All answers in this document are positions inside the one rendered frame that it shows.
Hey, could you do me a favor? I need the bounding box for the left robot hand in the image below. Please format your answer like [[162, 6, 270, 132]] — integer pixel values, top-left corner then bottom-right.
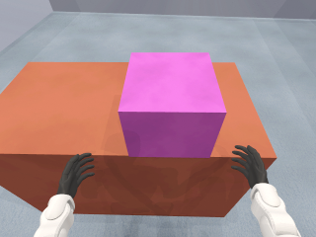
[[56, 152, 95, 198]]

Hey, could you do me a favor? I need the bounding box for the left robot forearm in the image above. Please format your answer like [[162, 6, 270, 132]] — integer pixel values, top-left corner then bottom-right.
[[34, 194, 75, 237]]

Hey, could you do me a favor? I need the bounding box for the right robot hand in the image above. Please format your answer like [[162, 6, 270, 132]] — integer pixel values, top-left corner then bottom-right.
[[231, 145, 269, 189]]

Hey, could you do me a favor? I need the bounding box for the carton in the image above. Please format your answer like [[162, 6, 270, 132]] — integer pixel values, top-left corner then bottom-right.
[[118, 52, 227, 158]]

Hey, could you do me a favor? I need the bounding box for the pedestal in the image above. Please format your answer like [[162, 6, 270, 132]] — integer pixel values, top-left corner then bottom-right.
[[0, 62, 277, 217]]

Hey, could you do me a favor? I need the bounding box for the right robot forearm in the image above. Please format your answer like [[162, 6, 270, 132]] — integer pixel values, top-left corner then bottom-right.
[[250, 183, 301, 237]]

